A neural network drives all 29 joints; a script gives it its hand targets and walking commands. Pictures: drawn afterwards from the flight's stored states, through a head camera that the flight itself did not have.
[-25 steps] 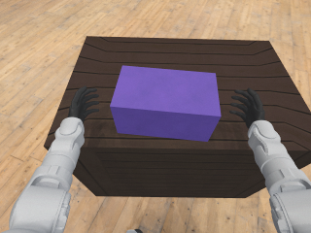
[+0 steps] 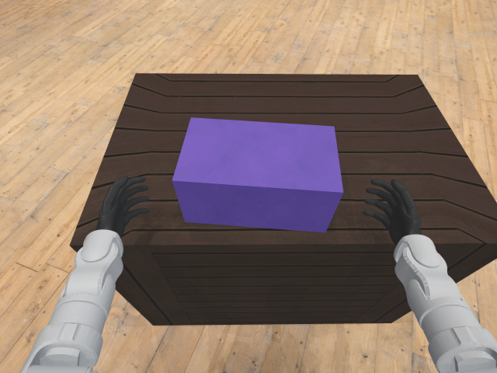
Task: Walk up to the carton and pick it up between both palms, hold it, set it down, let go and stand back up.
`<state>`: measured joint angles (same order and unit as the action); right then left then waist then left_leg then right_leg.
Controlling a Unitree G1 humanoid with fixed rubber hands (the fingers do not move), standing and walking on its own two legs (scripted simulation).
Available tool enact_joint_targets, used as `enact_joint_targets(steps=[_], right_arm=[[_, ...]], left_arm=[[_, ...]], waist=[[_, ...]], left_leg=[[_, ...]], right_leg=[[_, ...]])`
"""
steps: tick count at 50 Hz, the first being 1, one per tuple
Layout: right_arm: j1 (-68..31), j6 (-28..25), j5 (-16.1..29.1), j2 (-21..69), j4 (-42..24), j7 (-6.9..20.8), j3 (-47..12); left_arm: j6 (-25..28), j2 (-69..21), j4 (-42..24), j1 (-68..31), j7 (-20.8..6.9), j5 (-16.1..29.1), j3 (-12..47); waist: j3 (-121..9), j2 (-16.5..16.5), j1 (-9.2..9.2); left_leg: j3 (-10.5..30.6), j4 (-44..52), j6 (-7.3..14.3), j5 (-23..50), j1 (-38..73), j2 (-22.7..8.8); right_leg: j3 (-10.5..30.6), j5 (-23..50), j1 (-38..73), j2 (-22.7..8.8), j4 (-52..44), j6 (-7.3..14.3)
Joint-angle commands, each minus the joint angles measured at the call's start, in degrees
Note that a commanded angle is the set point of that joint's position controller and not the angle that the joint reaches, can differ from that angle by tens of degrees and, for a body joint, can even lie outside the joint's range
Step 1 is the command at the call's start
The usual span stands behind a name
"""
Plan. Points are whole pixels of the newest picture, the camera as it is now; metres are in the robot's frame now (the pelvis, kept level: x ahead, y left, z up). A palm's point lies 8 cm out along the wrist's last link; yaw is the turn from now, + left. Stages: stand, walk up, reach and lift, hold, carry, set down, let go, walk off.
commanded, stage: set down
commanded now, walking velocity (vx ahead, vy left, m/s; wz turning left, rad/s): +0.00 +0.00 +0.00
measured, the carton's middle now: (258, 175) +0.49 +0.03 -0.01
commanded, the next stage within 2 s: none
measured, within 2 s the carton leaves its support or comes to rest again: neither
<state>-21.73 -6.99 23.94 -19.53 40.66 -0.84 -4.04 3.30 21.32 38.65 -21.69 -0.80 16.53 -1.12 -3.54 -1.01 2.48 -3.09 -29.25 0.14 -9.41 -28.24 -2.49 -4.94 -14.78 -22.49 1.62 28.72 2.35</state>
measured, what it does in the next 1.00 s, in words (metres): stands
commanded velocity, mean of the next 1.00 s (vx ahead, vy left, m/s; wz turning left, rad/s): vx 0.00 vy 0.00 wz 0.00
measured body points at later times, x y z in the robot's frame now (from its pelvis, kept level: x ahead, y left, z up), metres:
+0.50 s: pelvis +0.00 +0.00 +0.00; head +0.02 +0.01 +0.45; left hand +0.29 +0.26 +0.01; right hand +0.31 -0.21 +0.01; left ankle +0.05 +0.12 -0.73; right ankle -0.01 -0.09 -0.73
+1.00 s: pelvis +0.01 +0.00 +0.01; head +0.02 +0.01 +0.45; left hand +0.26 +0.26 -0.03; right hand +0.27 -0.23 -0.02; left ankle +0.05 +0.12 -0.73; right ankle -0.01 -0.09 -0.73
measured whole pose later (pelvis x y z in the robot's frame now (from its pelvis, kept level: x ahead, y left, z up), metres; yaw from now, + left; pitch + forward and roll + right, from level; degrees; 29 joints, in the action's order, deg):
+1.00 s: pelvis +0.01 +0.00 +0.01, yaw +0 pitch +1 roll +0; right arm -2.2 -8.8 13.2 -14.2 36.9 1.8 -0.3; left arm 5.2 18.0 34.0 -2.3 1.6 13.3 1.2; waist 0.8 -1.4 1.7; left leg -3.8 -26.2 0.2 -9.9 -17.0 -1.6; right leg -4.1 -15.7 -11.9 0.9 26.9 2.2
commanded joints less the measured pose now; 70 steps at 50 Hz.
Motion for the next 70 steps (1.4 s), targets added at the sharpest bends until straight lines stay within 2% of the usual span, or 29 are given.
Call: enact_joint_targets(steps=[1, 6, 12, 15, 21, 23, 24, 25, 26, 27, 29, 30, 31, 38, 39, 40, 41, 44, 45, 47, 51, 53, 55, 58, 64, 66, 67, 69, 70], right_arm=[[-17.56, -3.42, -0.69, -10.78, -14.30, 0.33, 5.43], [-10.16, -3.97, -2.14, -8.85, -17.72, 0.90, 6.34], [-9.78, -3.36, -4.26, -7.67, -21.36, 1.54, 8.15], [-6.62, -3.77, -4.56, -6.66, -24.02, 1.48, 7.86], [-5.24, -3.83, -5.86, -5.45, -19.06, 1.17, 6.61], [-10.28, -3.52, -6.68, -6.43, -20.09, 1.11, 7.92], [-1.34, -4.02, -6.05, -5.03, -18.80, 1.22, 6.32], [-10.07, -3.62, -6.65, -6.17, -18.45, 1.08, 8.22], [-3.96, -3.96, -6.42, -5.47, -19.48, 1.31, 7.38], [-2.38, -4.12, -6.64, -5.01, -16.86, 1.36, 6.95], [0.51, -4.75, -6.45, -4.65, -18.80, 1.42, 6.70], [-2.12, -4.41, -7.21, -5.08, -15.59, 1.56, 7.64], [2.18, -4.66, -7.39, -4.79, -16.13, 1.68, 7.10], [-3.30, -3.22, -9.54, -5.30, -16.44, 2.46, 8.71], [-0.93, -3.44, -9.39, -4.82, -17.64, 2.55, 8.73], [1.73, -3.28, -10.12, -4.26, -13.66, 2.72, 7.70], [-1.01, -3.62, -9.89, -4.53, -17.16, 2.61, 8.36], [3.25, -4.87, -9.87, -3.80, -16.80, 2.79, 7.45], [5.44, -5.05, -10.60, -3.49, -13.83, 2.70, 6.62], [5.08, -5.81, -10.38, -3.66, -18.20, 2.44, 7.12], [6.56, -6.52, -11.31, -4.11, -15.75, 2.32, 7.44], [8.52, -6.65, -10.98, -3.73, -17.65, 2.26, 6.50], [11.64, -5.79, -12.49, -3.22, -12.41, 1.97, 5.32], [12.71, -6.82, -12.78, -2.31, -15.91, 1.97, 6.03], [15.97, -6.02, -15.08, -1.43, -14.50, 2.54, 6.79], [16.05, -6.87, -14.36, -1.00, -17.22, 2.75, 7.07], [18.28, -6.48, -15.60, -0.95, -12.62, 2.80, 6.54], [17.24, -7.09, -15.46, -0.96, -16.69, 2.69, 7.27], [18.89, -6.88, -16.23, -0.84, -14.28, 2.65, 6.75]], left_arm=[[2.88, 11.13, -15.16, -16.86, 0.05, -0.24, -4.32], [3.84, 9.16, -18.41, -9.45, 0.14, -0.51, -4.33], [5.19, 9.82, -19.25, -9.72, 1.35, 0.68, -3.42], [6.55, 9.75, -21.15, -6.15, 1.79, 1.00, -3.14], [6.35, 8.28, -15.05, -3.94, 0.62, 0.15, -3.16], [6.11, 9.61, -15.62, -9.69, 0.98, 0.55, -2.53], [6.31, 7.25, -15.78, 0.18, 1.33, -0.49, -2.74], [6.02, 9.23, -14.85, -10.01, 1.35, -0.16, -2.24], [6.47, 8.27, -16.90, -3.46, 1.68, -0.24, -2.78], [6.34, 7.27, -14.29, -1.64, 1.54, -0.94, -2.26], [6.95, 7.11, -18.26, 0.66, 1.72, -1.51, -2.81], [6.49, 7.29, -15.64, -2.02, 1.72, -2.08, -1.73], [6.47, 6.40, -16.60, 2.49, 1.78, -2.52, -2.25], [5.03, 7.44, -15.29, -3.19, 2.99, -1.60, -0.97], [5.33, 7.56, -17.43, -1.15, 3.31, -1.80, -1.63], [4.83, 6.55, -13.12, 2.33, 2.89, -2.63, -0.96], [5.31, 7.51, -17.01, -1.57, 2.91, -1.53, -1.21], [6.10, 6.69, -16.64, 4.08, 3.25, -2.55, -1.43], [5.40, 5.66, -13.87, 6.78, 2.81, -3.54, -1.14], [5.64, 6.68, -18.09, 5.91, 2.61, -2.91, -1.96], [4.88, 5.70, -18.07, 7.25, 2.39, -3.96, -1.69], [4.21, 4.94, -19.87, 10.08, 2.43, -4.15, -1.89], [2.25, 3.95, -15.04, 13.73, 1.81, -6.06, -2.07], [2.44, 4.45, -19.32, 13.92, 2.03, -6.33, -2.69], [0.71, 2.62, -19.01, 16.16, 2.82, -7.47, -1.62], [1.65, 2.91, -23.61, 15.61, 3.57, -6.96, -1.75], [0.84, 2.00, -18.77, 18.33, 3.48, -8.18, -1.48], [0.76, 2.03, -23.44, 17.65, 3.63, -7.56, -1.70], [0.05, 1.21, -20.31, 19.98, 3.37, -8.28, -1.31]], waist=[[-29.00, 2.97, -0.05], [-25.90, 3.06, -0.48], [-22.98, 3.07, -0.52], [-24.74, 2.18, 0.03], [-19.78, 0.17, -0.21], [-21.17, 1.29, -0.43], [-18.62, 0.73, 0.36], [-20.03, 1.97, -0.90], [-19.23, 1.12, -0.03], [-17.15, 1.35, -0.19], [-17.89, 2.42, 0.29], [-17.32, 3.40, -0.98], [-16.48, 2.93, -0.65], [-14.48, 2.27, -1.16], [-14.56, 1.75, -0.55], [-12.44, 1.48, -0.98], [-15.77, 1.35, -0.79], [-15.28, 1.60, -0.04], [-13.75, 1.43, -0.61], [-16.23, 1.14, -0.15], [-14.75, 1.83, -1.41], [-13.81, 0.83, -0.46], [-9.56, 0.57, -1.06], [-10.66, 1.21, -0.57], [-6.86, 1.96, -1.22], [-8.87, 2.88, -0.72], [-6.22, 3.08, -1.33], [-8.30, 2.56, -1.34], [-6.45, 2.11, -1.45]], left_leg=[[3.58, 0.90, -1.20, 17.50, 22.63, 2.44], [3.72, 1.56, -1.05, 17.56, 24.44, 2.22], [3.67, 2.60, -0.41, 11.44, 21.21, 1.88], [3.68, 2.24, -0.17, 13.22, 21.36, 2.06], [3.31, 3.32, 0.23, 10.27, 19.70, 2.31], [3.41, 3.85, 0.01, 7.79, 18.75, 2.08], [3.55, 3.92, -0.26, 10.19, 20.87, 1.90], [3.08, 3.66, -0.06, 8.16, 19.32, 2.02], [3.42, 3.92, -0.11, 9.37, 20.91, 1.96], [3.30, 4.17, -0.35, 9.31, 21.13, 1.98], [3.39, 4.23, -0.63, 10.87, 23.47, 1.98], [3.25, 4.10, -0.99, 10.66, 23.23, 2.01], [3.45, 4.16, -0.96, 11.32, 24.82, 1.90], [3.05, 5.39, -0.21, 3.85, 20.44, 1.91], [2.96, 5.06, -0.23, 5.09, 21.48, 2.08], [2.80, 4.73, -0.31, 5.95, 21.85, 2.09], [2.88, 4.60, -0.39, 6.99, 22.25, 2.23], [2.96, 4.13, -0.56, 8.79, 23.28, 2.08], [2.57, 4.30, -0.81, 9.77, 23.64, 2.33], [2.68, 3.97, -0.64, 11.59, 24.39, 2.49], [2.69, 3.68, -1.18, 13.73, 25.66, 2.54], [2.63, 3.94, -1.25, 14.26, 26.03, 2.53], [2.49, 4.55, -1.28, 13.86, 26.60, 2.58], [2.23, 4.63, -1.16, 14.34, 27.94, 2.48], [1.90, 5.64, -1.24, 11.49, 28.30, 2.08], [1.89, 5.35, -1.34, 12.88, 28.80, 1.84], [2.13, 5.26, -1.55, 13.08, 29.10, 1.87], [2.17, 5.18, -1.53, 14.27, 29.28, 1.82], [2.05, 4.97, -1.68, 14.56, 29.12, 1.97]], right_leg=[[5.05, 16.81, 5.94, -0.32, -4.75, -2.56], [5.18, 16.17, 7.34, -0.40, -5.58, -2.22], [5.70, 10.83, 6.73, -0.94, -5.67, -1.69], [6.48, 14.11, 8.99, -1.28, -5.11, -1.92], [7.11, 12.97, 9.88, -1.95, -5.60, -1.94], [6.74, 9.75, 8.42, -2.03, -5.66, -1.90], [6.63, 12.07, 10.45, -1.66, -5.86, -1.80], [6.75, 9.68, 8.36, -1.97, -5.93, -1.72], [6.59, 10.83, 9.55, -1.85, -5.89, -1.69], [6.54, 10.49, 9.68, -1.80, -6.43, -1.64], [6.57, 11.51, 10.06, -1.81, -6.81, -1.66], [6.43, 9.79, 8.46, -1.76, -7.13, -1.36], [6.17, 10.49, 9.19, -1.60, -7.41, -1.31], [6.32, 4.38, 8.15, -2.30, -7.91, -1.14], [6.46, 5.50, 8.15, -2.55, -7.76, -1.38], [6.58, 6.10, 8.21, -2.55, -8.25, -1.36], [6.41, 6.90, 8.43, -2.59, -7.87, -1.53], [6.51, 8.81, 8.89, -2.68, -7.72, -1.59], [6.53, 10.46, 9.67, -2.66, -8.14, -1.60], [6.35, 13.01, 9.71, -2.60, -7.50, -2.03], [5.88, 14.22, 8.86, -2.24, -7.63, -1.93], [5.93, 14.77, 10.06, -2.09, -8.18, -2.00], [5.86, 15.29, 9.93, -2.29, -9.02, -1.95], [5.73, 14.54, 9.39, -2.14, -9.21, -1.91], [5.02, 10.81, 7.95, -2.00, -10.15, -1.49], [5.20, 11.86, 8.63, -1.85, -9.69, -1.35], [5.07, 12.02, 7.51, -1.76, -9.89, -1.13], [5.04, 13.57, 8.60, -1.68, -9.75, -1.18], [5.12, 14.22, 8.26, -1.75, -9.87, -1.35]])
